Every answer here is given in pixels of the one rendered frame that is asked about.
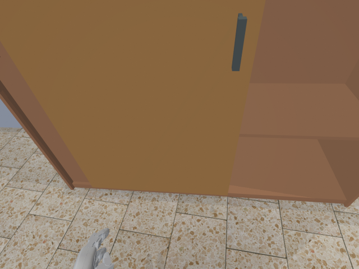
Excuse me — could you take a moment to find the left robot hand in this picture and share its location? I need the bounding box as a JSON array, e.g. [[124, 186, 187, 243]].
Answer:
[[73, 228, 114, 269]]

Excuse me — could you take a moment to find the wardrobe door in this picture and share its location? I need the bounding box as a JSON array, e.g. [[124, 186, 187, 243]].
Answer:
[[0, 0, 265, 196], [0, 41, 89, 182]]

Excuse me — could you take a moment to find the handle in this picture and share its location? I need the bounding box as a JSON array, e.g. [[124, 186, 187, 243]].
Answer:
[[232, 13, 247, 71]]

